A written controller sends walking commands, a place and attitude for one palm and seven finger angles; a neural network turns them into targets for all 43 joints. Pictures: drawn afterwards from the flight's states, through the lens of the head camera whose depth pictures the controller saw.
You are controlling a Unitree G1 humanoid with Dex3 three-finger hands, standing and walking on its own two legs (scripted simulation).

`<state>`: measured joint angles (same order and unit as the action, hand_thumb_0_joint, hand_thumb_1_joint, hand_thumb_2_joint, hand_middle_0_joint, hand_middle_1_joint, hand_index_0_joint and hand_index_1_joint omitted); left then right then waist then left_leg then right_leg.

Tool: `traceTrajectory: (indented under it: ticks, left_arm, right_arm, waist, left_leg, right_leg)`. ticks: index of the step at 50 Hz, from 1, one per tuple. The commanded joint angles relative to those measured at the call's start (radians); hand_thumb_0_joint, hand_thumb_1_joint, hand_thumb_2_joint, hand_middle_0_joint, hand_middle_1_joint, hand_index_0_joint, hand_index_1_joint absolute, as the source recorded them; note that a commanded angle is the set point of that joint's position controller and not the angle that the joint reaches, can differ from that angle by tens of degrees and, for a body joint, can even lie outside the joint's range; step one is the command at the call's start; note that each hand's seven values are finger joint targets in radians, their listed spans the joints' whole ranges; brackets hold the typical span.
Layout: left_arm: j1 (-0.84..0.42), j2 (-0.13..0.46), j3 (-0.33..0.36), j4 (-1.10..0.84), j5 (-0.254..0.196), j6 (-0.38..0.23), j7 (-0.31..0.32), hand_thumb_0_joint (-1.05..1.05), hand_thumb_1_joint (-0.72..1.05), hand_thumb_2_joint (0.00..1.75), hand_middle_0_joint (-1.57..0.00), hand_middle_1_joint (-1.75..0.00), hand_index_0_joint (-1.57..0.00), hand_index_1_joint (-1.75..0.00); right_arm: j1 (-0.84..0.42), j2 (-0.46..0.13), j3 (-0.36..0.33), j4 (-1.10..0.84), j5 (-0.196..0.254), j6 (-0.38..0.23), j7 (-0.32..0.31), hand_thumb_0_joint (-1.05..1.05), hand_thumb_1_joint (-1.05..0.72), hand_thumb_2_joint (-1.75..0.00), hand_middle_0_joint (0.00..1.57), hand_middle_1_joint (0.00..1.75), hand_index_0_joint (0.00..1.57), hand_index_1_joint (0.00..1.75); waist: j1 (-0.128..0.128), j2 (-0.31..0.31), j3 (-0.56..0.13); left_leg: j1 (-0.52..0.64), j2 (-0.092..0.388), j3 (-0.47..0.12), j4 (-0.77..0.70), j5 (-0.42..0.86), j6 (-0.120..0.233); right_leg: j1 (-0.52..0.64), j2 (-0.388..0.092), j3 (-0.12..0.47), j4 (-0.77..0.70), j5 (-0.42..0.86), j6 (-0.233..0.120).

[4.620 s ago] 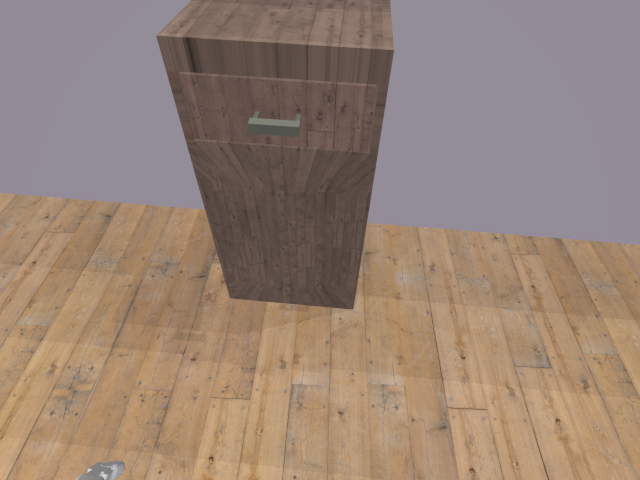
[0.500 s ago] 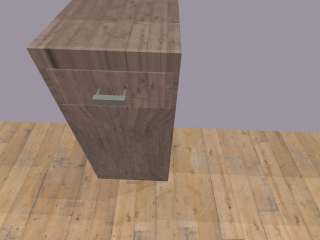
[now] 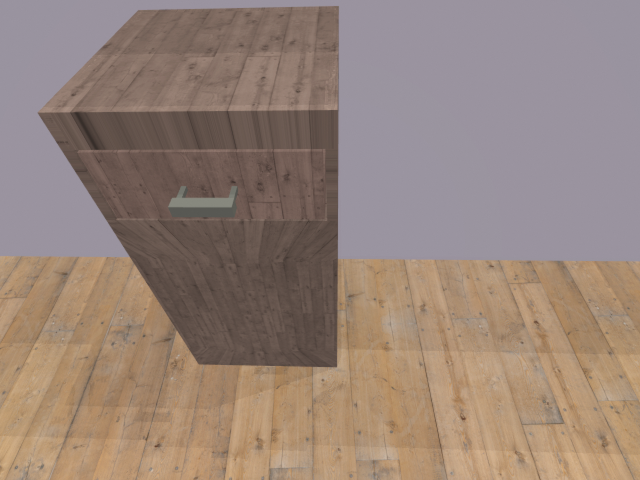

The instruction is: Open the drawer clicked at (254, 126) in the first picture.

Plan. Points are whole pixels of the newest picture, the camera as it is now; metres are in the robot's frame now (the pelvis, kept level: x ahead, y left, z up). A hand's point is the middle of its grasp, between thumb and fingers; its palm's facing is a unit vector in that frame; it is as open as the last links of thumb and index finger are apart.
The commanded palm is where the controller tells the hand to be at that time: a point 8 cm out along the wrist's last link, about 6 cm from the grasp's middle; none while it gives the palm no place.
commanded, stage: raise the hand with hooked fingers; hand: left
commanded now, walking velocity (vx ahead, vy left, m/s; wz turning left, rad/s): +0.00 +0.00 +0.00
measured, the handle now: (205, 199) +0.55 +0.24 +0.01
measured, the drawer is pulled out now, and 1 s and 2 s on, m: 0.00 0.00 0.00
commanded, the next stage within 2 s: move the hooked fingers above the handle in 1.92 s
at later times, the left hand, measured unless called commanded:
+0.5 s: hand out of the picture +0.14 +0.21 -0.05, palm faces -0.01 -0.12 -0.99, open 8.9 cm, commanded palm +0.14 +0.22 +0.01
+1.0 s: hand (125, 376) +0.22 +0.25 +0.04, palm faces +0.08 -0.09 -0.99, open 11.9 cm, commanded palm +0.20 +0.25 +0.10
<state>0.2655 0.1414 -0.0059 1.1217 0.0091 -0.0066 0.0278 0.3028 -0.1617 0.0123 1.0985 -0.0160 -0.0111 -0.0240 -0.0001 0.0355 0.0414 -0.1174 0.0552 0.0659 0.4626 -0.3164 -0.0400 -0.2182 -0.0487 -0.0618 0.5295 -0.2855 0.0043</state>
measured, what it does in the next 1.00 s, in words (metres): stands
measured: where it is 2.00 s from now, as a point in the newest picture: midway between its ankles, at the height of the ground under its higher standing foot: outside the picture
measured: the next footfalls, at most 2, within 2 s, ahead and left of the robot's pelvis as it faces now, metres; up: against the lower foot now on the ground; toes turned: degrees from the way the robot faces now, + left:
none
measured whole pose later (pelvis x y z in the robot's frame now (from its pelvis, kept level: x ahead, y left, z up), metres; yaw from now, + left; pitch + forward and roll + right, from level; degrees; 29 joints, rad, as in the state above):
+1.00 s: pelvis -0.03 +0.02 -0.01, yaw -1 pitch +3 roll +1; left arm 0.21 0.40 -0.05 -0.06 1.01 0.01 0.28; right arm 0.19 -0.24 -0.03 0.63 -0.05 0.05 0.00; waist 0.07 0.06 -0.01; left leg -0.32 0.03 0.07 0.62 -0.35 -0.01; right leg -0.41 -0.07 -0.03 0.65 -0.28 0.02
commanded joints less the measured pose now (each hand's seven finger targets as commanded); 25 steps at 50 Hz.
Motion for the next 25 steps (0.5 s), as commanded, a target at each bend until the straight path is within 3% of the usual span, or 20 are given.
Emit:
traceTrajectory:
  ticks: [1,2,3,4,5,6,7,8,10,11,13,14,18,20,22,24,25]
  left_arm:
    - [0.165,0.164,0.037,0.014,0.006,-0.035,0.045,0.0,0.9,0.9,-0.2,-0.3,-0.2,-0.3]
    - [-0.662,0.442,-0.014,-1.463,0.159,-0.232,0.039,0.0,0.88,0.89,-0.2,-0.32,-0.2,-0.32]
    - [-0.176,0.386,0.043,-1.198,0.178,-0.139,0.125,0.0,0.85,0.88,-0.2,-0.33,-0.2,-0.33]
    - [0.053,0.187,-0.036,-1.104,0.176,0.014,0.183,0.0,0.83,0.87,-0.21,-0.34,-0.21,-0.34]
    - [0.066,0.112,-0.095,-1.116,0.24,0.029,0.189,0.0,0.81,0.86,-0.21,-0.36,-0.21,-0.36]
    - [-0.007,0.2,-0.06,-1.189,0.324,0.017,0.213,0.0,0.78,0.85,-0.21,-0.37,-0.21,-0.37]
    - [0.031,0.222,-0.046,-1.171,0.431,0.01,0.241,0.0,0.76,0.84,-0.21,-0.39,-0.21,-0.39]
    - [0.111,0.193,-0.061,-1.123,0.536,0.011,0.265,0.0,0.74,0.83,-0.21,-0.4,-0.21,-0.4]
    - [0.326,0.187,-0.048,-1.056,0.729,0.01,0.306,0.0,0.69,0.81,-0.22,-0.43,-0.22,-0.43]
    - [0.372,0.161,-0.08,-1.046,0.806,0.002,0.326,0.0,0.67,0.8,-0.22,-0.45,-0.22,-0.45]
    - [0.426,0.165,-0.068,-1.064,0.929,-0.02,0.356,0.0,0.62,0.78,-0.22,-0.48,-0.22,-0.48]
    - [0.405,0.2,-0.038,-1.115,0.977,-0.038,0.367,0.0,0.6,0.77,-0.22,-0.5,-0.22,-0.5]
    - [0.216,0.304,0.041,-1.248,1.119,-0.063,0.442,0.0,0.5,0.73,-0.23,-0.55,-0.23,-0.55]
    - [0.046,0.331,0.048,-1.339,1.159,-0.064,0.488,0.0,0.46,0.71,-0.23,-0.58,-0.23,-0.58]
    - [-0.058,0.343,0.058,-1.4,1.144,-0.064,0.514,0.0,0.41,0.69,-0.24,-0.62,-0.24,-0.62]
    - [-0.187,0.368,0.059,-1.454,1.121,-0.063,0.526,0.0,0.36,0.67,-0.24,-0.64,-0.24,-0.64]
    - [-0.18,0.359,0.05,-1.435,1.108,-0.059,0.524,0.0,0.34,0.66,-0.24,-0.66,-0.24,-0.66]
  right_arm:
    - [-0.06,-0.122,-0.038,-0.079,0.011,-0.015,0.001,0.0,-0.9,-0.9,0.2,0.3,0.2,0.3]
    - [-0.08,-0.261,-0.026,-0.4,0.059,-0.175,-0.056,0.0,-0.9,-0.9,0.2,0.3,0.2,0.3]
    - [-0.116,-0.186,-0.052,-0.351,0.04,-0.258,-0.09,0.0,-0.9,-0.9,0.2,0.3,0.2,0.3]
    - [-0.136,-0.137,-0.062,-0.356,0.078,-0.29,-0.088,0.0,-0.9,-0.9,0.2,0.3,0.2,0.3]
    - [-0.142,-0.151,-0.057,-0.354,0.07,-0.305,-0.086,0.0,-0.9,-0.9,0.2,0.3,0.2,0.3]
    - [-0.183,-0.184,-0.064,-0.4,0.048,-0.309,-0.081,0.0,-0.9,-0.9,0.2,0.3,0.2,0.3]
    - [-0.154,-0.2,-0.065,-0.419,0.015,-0.294,-0.071,0.0,-0.9,-0.9,0.2,0.3,0.2,0.3]
    - [-0.156,-0.189,-0.072,-0.462,-0.003,-0.275,-0.062,0.0,-0.9,-0.9,0.2,0.3,0.2,0.3]
    - [-0.185,-0.186,-0.094,-0.545,-0.025,-0.223,-0.028,0.0,-0.9,-0.9,0.2,0.3,0.2,0.3]
    - [-0.218,-0.189,-0.096,-0.582,-0.037,-0.188,-0.008,0.0,-0.9,-0.9,0.2,0.3,0.2,0.3]
    - [-0.259,-0.188,-0.096,-0.634,-0.046,-0.111,0.032,0.0,-0.9,-0.9,0.2,0.3,0.2,0.3]
    - [-0.277,-0.187,-0.096,-0.658,-0.042,-0.079,0.052,0.0,-0.9,-0.9,0.2,0.3,0.2,0.3]
    - [-0.313,-0.166,-0.085,-0.72,-0.049,-0.012,0.072,0.0,-0.9,-0.9,0.2,0.3,0.2,0.3]
    - [-0.308,-0.16,-0.089,-0.733,-0.065,0.007,0.073,0.0,-0.9,-0.9,0.2,0.3,0.2,0.3]
    - [-0.299,-0.154,-0.094,-0.734,-0.066,0.012,0.063,0.0,-0.9,-0.9,0.2,0.3,0.2,0.3]
    - [-0.296,-0.149,-0.091,-0.725,-0.072,0.007,0.049,0.0,-0.9,-0.9,0.2,0.3,0.2,0.3]
    - [-0.296,-0.153,-0.091,-0.722,-0.073,0.003,0.043,0.0,-0.9,-0.9,0.2,0.3,0.2,0.3]
  waist:
    - [0.058,-0.287,0.056]
    - [-0.036,0.098,-0.448]
    - [0.044,0.301,-0.431]
    - [0.028,0.243,-0.271]
    - [0.011,0.113,-0.182]
    - [-0.003,0.035,-0.087]
    - [-0.01,-0.07,-0.14]
    - [0.004,-0.164,-0.123]
    - [0.076,-0.225,-0.142]
    - [0.091,-0.25,-0.08]
    - [0.123,-0.259,-0.088]
    - [0.142,-0.233,-0.124]
    - [0.137,-0.142,-0.231]
    - [0.107,-0.117,-0.264]
    - [0.08,-0.02,-0.347]
    - [0.035,-0.035,-0.35]
    - [0.03,-0.011,-0.341]
  left_leg:
    - [-0.206,0.052,0.005,0.176,0.142,0.019]
    - [0.071,-0.054,0.002,-0.003,0.309,0.087]
    - [0.099,-0.039,-0.004,-0.036,0.51,0.088]
    - [0.0,-0.024,-0.037,-0.041,0.499,0.049]
    - [-0.052,-0.028,-0.014,0.0,0.442,0.054]
    - [-0.111,-0.046,-0.041,0.024,0.321,0.058]
    - [-0.156,-0.058,-0.035,0.052,0.25,0.065]
    - [-0.221,-0.07,-0.036,0.079,0.197,0.063]
    - [-0.307,-0.089,-0.024,0.105,0.141,0.047]
    - [-0.366,-0.092,-0.023,0.112,0.094,0.043]
    - [-0.414,-0.096,-0.007,0.133,0.065,0.039]
    - [-0.424,-0.101,-0.007,0.146,0.086,0.04]
    - [-0.416,-0.119,0.006,0.216,0.063,0.049]
    - [-0.371,-0.124,-0.009,0.265,0.04,0.052]
    - [-0.305,-0.119,-0.018,0.308,0.036,0.056]
    - [-0.28,-0.112,-0.038,0.341,0.011,0.061]
    - [-0.27,-0.111,-0.036,0.341,0.003,0.064]
  right_leg:
    - [0.073,-0.136,0.156,-0.102,0.816,-0.001]
    - [0.154,-0.044,0.222,-0.005,0.667,-0.05]
    - [0.108,-0.002,0.116,0.048,0.386,-0.066]
    - [0.006,0.028,0.052,0.04,0.216,-0.055]
    - [-0.05,0.033,0.034,0.015,0.239,-0.039]
    - [-0.13,0.038,0.065,-0.001,0.197,-0.041]
    - [-0.17,0.039,0.045,0.007,0.111,-0.035]
    - [-0.211,0.045,0.043,0.008,0.028,-0.033]
    - [-0.205,0.05,0.076,0.019,-0.075,-0.043]
    - [-0.23,0.052,0.102,0.017,-0.099,-0.05]
    - [-0.219,0.052,0.128,0.042,-0.067,-0.066]
    - [-0.198,0.052,0.148,0.067,-0.025,-0.074]
    - [-0.237,0.049,0.178,0.127,-0.017,-0.073]
    - [-0.338,0.047,0.22,0.124,-0.109,-0.073]
    - [-0.381,0.041,0.206,0.149,-0.1,-0.072]
    - [-0.43,0.038,0.199,0.144,-0.141,-0.061]
    - [-0.432,0.038,0.185,0.137,-0.142,-0.059]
